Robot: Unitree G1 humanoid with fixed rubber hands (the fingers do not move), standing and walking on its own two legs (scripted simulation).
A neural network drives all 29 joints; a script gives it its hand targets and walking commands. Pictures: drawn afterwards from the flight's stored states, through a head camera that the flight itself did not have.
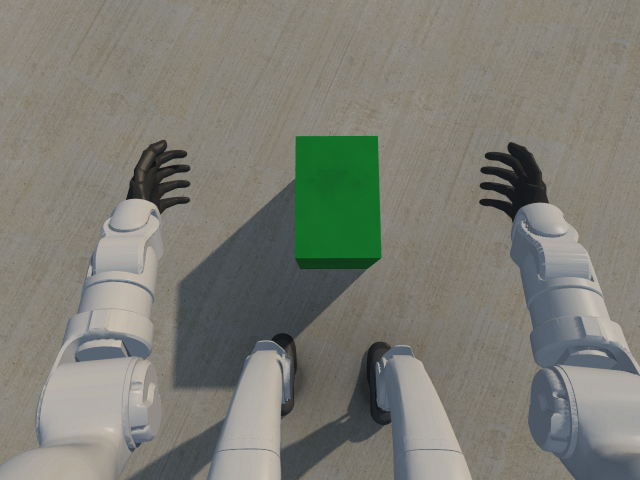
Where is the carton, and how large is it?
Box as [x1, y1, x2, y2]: [295, 136, 380, 268]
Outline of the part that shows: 296,136 295,259 300,268 367,268 380,258 377,136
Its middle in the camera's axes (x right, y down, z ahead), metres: +0.04 -0.09 +0.97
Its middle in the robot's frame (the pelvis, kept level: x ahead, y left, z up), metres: +0.53 -0.01 -0.57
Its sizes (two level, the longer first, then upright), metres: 0.278 0.186 0.245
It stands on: the floor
